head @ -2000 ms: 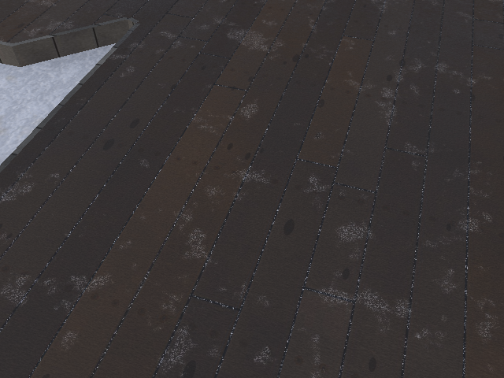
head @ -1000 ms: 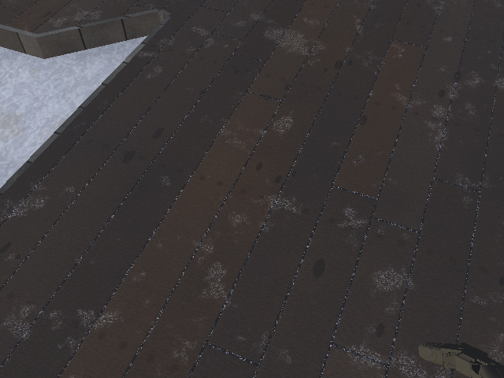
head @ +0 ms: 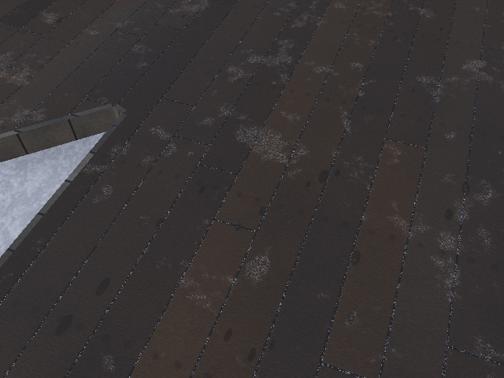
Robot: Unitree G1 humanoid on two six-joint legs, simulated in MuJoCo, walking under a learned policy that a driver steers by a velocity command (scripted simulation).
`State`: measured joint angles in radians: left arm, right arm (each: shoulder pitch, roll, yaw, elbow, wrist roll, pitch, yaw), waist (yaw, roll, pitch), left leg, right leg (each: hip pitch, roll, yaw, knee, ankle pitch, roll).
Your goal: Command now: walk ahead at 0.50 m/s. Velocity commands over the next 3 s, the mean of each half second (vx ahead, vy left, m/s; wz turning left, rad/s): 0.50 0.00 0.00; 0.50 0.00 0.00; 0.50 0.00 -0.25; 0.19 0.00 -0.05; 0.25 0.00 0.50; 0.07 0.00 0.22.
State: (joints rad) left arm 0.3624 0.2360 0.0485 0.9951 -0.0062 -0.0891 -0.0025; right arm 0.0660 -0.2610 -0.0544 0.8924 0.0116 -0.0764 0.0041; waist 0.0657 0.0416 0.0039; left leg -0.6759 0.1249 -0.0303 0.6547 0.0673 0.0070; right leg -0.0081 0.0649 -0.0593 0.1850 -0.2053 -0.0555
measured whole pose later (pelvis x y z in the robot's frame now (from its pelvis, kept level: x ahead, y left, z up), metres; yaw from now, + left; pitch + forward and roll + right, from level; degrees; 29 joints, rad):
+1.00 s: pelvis +0.57 +0.00 +0.00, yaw +0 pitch +1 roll -1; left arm 0.33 0.23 0.06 0.98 0.00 -0.09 -0.01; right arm 0.12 -0.28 -0.07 0.92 0.01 -0.07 -0.01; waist 0.05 0.04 0.01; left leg -0.66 0.14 -0.04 0.91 -0.13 0.02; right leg -0.11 0.06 -0.06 0.25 -0.15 -0.07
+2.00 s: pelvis +1.00 +0.00 -0.01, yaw -9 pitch +1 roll +0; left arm 0.09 0.22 0.06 0.88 0.03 -0.02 0.03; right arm 0.15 -0.28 -0.09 0.95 0.02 0.04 -0.05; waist -0.01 0.03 0.05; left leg -0.52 0.08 0.00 1.03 -0.46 -0.06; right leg -0.34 -0.03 -0.15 0.43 -0.11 -0.06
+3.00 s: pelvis +1.25 +0.05 -0.01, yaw +14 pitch +0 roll -1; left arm 0.11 0.23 0.03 0.96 0.02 -0.01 0.00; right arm 0.19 -0.25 -0.05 0.86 -0.02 0.03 -0.03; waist 0.02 -0.01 0.04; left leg -0.26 0.03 -0.06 0.56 -0.29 -0.02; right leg -0.29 0.01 -0.04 0.47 -0.18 -0.01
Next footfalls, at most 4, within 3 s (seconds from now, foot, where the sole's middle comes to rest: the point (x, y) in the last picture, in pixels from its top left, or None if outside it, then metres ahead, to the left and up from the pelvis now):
0.16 left None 0.28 0.15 -0.78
0.70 right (316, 343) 0.60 -0.09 -0.78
1.26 left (235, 245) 0.91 0.16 -0.78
1.74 right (324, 202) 1.09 -0.13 -0.78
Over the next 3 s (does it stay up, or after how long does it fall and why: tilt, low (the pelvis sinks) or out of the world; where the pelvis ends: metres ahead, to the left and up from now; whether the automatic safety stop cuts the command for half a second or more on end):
stays up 1.25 0.05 -0.01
